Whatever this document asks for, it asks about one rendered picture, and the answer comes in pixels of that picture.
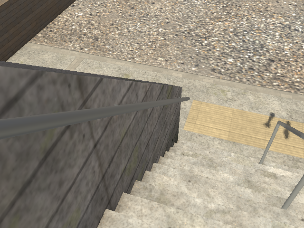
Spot stairs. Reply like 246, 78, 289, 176
97, 140, 304, 228

